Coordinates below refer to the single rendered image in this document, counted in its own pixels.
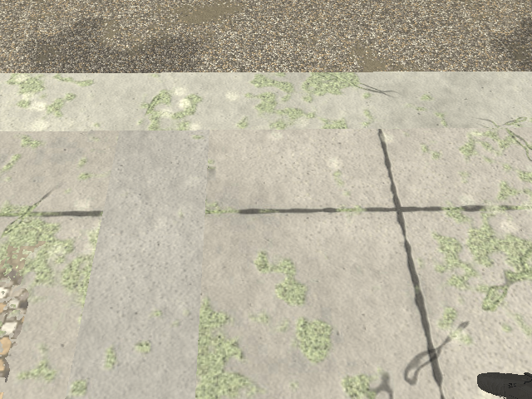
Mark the right robot hand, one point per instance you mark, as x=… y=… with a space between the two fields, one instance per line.
x=511 y=386

